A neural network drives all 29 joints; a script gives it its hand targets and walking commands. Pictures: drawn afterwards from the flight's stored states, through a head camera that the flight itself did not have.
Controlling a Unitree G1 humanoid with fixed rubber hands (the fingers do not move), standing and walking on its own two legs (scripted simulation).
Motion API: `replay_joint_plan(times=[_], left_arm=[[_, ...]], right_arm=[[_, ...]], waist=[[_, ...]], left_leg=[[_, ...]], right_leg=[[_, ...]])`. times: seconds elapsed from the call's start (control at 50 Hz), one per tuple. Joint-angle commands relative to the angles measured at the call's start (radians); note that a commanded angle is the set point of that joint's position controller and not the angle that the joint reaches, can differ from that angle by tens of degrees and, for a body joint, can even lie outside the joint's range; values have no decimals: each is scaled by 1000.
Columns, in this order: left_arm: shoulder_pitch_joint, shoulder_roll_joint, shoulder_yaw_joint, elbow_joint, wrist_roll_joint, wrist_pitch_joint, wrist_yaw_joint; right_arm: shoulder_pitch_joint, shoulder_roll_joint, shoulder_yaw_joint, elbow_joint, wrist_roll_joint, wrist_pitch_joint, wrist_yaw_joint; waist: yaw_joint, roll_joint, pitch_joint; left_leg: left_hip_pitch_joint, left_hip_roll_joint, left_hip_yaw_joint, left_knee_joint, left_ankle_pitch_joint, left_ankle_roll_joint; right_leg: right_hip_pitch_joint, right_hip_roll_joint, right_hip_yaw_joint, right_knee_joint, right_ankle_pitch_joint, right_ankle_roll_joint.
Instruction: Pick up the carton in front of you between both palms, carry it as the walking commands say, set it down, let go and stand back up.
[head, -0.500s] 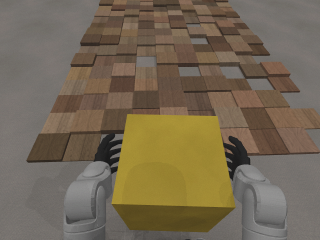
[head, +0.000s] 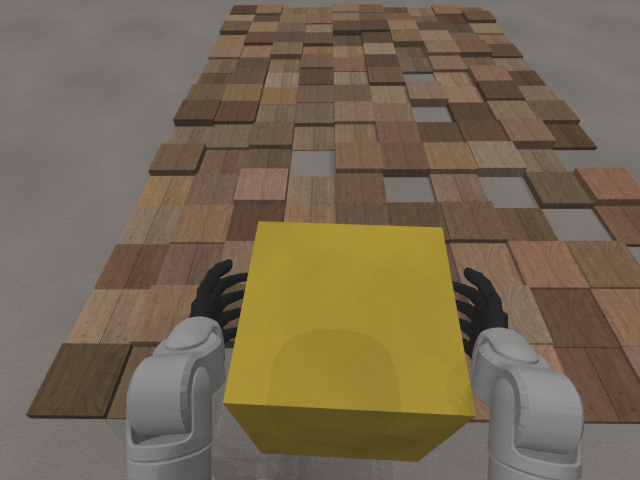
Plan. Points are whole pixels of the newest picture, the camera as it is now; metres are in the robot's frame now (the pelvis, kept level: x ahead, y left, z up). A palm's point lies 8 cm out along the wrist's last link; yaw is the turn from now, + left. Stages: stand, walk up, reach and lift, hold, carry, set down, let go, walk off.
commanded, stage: carry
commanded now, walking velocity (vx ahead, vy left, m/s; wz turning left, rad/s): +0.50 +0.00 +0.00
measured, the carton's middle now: (344, 350) +0.28 +0.00 +0.03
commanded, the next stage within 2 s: none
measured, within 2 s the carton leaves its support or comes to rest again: neither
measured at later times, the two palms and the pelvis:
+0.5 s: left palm (261, 95) +0.69 +0.14 +0.16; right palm (435, 100) +0.68 -0.15 +0.15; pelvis +0.33 +0.00 -0.01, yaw +0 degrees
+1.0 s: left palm (273, 19) +1.06 +0.17 +0.16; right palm (401, 19) +1.05 -0.13 +0.16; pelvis +0.66 +0.02 +0.02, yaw -1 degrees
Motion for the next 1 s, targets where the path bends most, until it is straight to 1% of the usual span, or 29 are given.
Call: replay_joint_plan(times=[0.0, 0.02, 0.04, 0.06, 0.08, 0.1, 0.14, 0.16, 0.24, 0.38, 0.44, 0.46, 0.48, 0.5, 0.52, 0.54, 0.56, 0.58, 0.6, 0.64, 0.74, 0.84, 0.86, 0.88, 0.9, 0.92, 0.94, 0.96, 0.98], left_arm=[[-482, -777, -663, -100, -388, 28, -238], [-494, -755, -659, -108, -386, 42, -233], [-510, -727, -652, -111, -384, 55, -227], [-555, -720, -664, -138, -395, 75, -219], [-587, -704, -662, -140, -398, 85, -218], [-619, -727, -662, -121, -400, 88, -216], [-677, -757, -663, -109, -408, 86, -214], [-705, -764, -666, -101, -411, 83, -211], [-825, -737, -672, -26, -401, 79, -189], [-1019, -717, -586, 214, -401, 114, -170], [-1134, -746, -542, 297, -413, 115, -174], [-1173, -753, -526, 327, -417, 113, -175], [-1191, -763, -507, 368, -421, 109, -175], [-1202, -765, -486, 408, -421, 102, -176], [-1224, -764, -472, 419, -418, 88, -175], [-1243, -805, -469, 422, -436, 84, -175], [-1301, -834, -477, 383, -462, 81, -177], [-1362, -878, -491, 354, -488, 74, -179], [-1416, -912, -494, 323, -508, 66, -180], [-1489, -954, -495, 269, -536, 58, -178], [-1477, -941, -514, 219, -528, 56, -173], [-1369, -875, -527, 222, -478, 65, -180], [-1353, -865, -529, 231, -469, 68, -182], [-1342, -859, -530, 247, -466, 72, -184], [-1330, -853, -535, 259, -457, 76, -187], [-1331, -858, -538, 265, -457, 85, -192], [-1328, -853, -532, 278, -461, 96, -197], [-1342, -861, -528, 292, -451, 94, -195], [-1349, -863, -519, 276, -439, 91, -190]], right_arm=[[-531, 799, 706, -104, 420, 22, 236], [-522, 778, 690, -95, 418, 34, 235], [-527, 753, 674, -92, 415, 46, 234], [-545, 722, 651, -63, 400, 51, 234], [-542, 732, 651, -45, 408, 57, 233], [-587, 739, 652, -78, 418, 63, 230], [-663, 774, 665, -92, 429, 66, 226], [-708, 781, 673, -96, 437, 66, 225], [-847, 729, 672, -53, 457, 71, 226], [-1048, 709, 594, 206, 484, 100, 227], [-1177, 755, 569, 291, 496, 98, 225], [-1225, 773, 562, 316, 504, 95, 222], [-1264, 787, 554, 342, 509, 94, 219], [-1297, 804, 546, 369, 514, 92, 214], [-1349, 837, 537, 361, 522, 91, 210], [-1395, 849, 531, 367, 520, 87, 208], [-1428, 882, 527, 374, 519, 78, 201], [-1441, 900, 506, 367, 514, 70, 193], [-1465, 921, 491, 359, 509, 66, 182], [-1471, 927, 463, 345, 482, 57, 162], [-1397, 883, 452, 322, 395, 43, 128], [-1309, 815, 467, 296, 341, 51, 129], [-1299, 809, 477, 300, 342, 55, 135], [-1282, 811, 487, 314, 349, 59, 143], [-1270, 809, 494, 322, 361, 62, 153], [-1265, 789, 490, 333, 357, 63, 160], [-1253, 798, 491, 356, 371, 62, 165], [-1263, 816, 504, 322, 397, 67, 173], [-1303, 857, 529, 286, 427, 64, 183]], waist=[[2, -155, -154], [-12, -117, -207], [-33, -49, -272], [-45, 196, -375], [-39, 329, -367], [-36, 244, -354], [-31, 67, -332], [-23, 55, -330], [-33, 116, -314], [-75, 141, -214], [-51, 164, -197], [-27, 169, -223], [15, 121, -285], [54, 28, -394], [83, -269, -520], [89, -352, -508], [80, -263, -501], [91, -151, -491], [86, -95, -470], [66, -103, -486], [79, -103, -460], [68, -145, -414], [50, -151, -413], [-7, -148, -453], [-61, -112, -503], [-93, 123, -642], [-112, 351, -682], [-103, 279, -654], [-121, 171, -587]], left_leg=[[197, -67, 72, -64, 2, 22], [369, -117, 118, -89, -55, 22], [588, -36, 10, -88, -112, 27], [829, 257, -474, -181, -305, 170], [877, 341, -718, -314, -189, 235], [854, 337, -611, -281, -58, 229], [743, 283, -414, -235, 141, 172], [690, 259, -346, -252, 124, 140], [639, 209, -196, -290, 94, 138], [659, 151, -108, -249, 197, 159], [642, 154, -81, -200, 288, 123], [605, 147, -47, -116, 380, 108], [547, 101, 20, 57, 433, 76], [343, 43, 23, 268, 321, 27], [70, -74, -3, 625, 13, -30], [-108, -149, -111, 809, -419, -16], [-191, -93, -201, 917, -422, 23], [-232, -62, -213, 932, -397, 43], [-246, -38, -214, 892, -356, 52], [-231, -18, -211, 832, -315, 54], [-311, -21, -154, 597, -327, 28], [-40, -108, -16, 108, -123, 25], [72, -144, 19, 21, -57, 34], [279, -170, 54, -77, 49, 52], [525, -105, 0, -73, 93, 70], [849, 191, -458, -36, 196, 190], [994, 290, -764, -100, 361, 316], [1033, 281, -684, -48, 403, 316], [989, 248, -602, -25, 417, 283]], right_leg=[[36, -187, 6, 128, 700, -77], [-22, -145, -39, 288, 729, -56], [-178, -120, -23, 477, 562, -33], [-479, -20, 16, 810, 306, 25], [-684, 67, 111, 998, -108, 17], [-738, 5, 200, 1114, -113, -9], [-742, -71, 237, 1051, -14, -39], [-714, -87, 236, 979, 34, -41], [-707, -65, 165, 807, 102, -24], [-766, -23, 75, 495, 233, -38], [-665, 16, 35, 387, 198, -76], [-552, 45, 16, 366, 207, -92], [-358, 103, -41, 311, 190, -101], [-55, 14, 114, 298, 163, -147], [171, -245, 603, 181, 52, -283], [240, -302, 783, 96, 257, -321], [264, -299, 689, 168, 395, -312], [246, -285, 605, 222, 514, -285], [205, -268, 540, 228, 531, -250], [174, -241, 470, 210, 468, -216], [202, -243, 387, 204, 574, -248], [110, -144, 189, 243, 813, -166], [84, -132, 158, 297, 899, -141], [19, -117, 103, 427, 958, -101], [-140, -95, 96, 563, 788, -67], [-444, -14, 132, 832, 367, -16], [-671, 138, 183, 1099, -137, -11], [-791, 79, 276, 1218, -155, -42], [-862, 52, 281, 1214, -130, -56]])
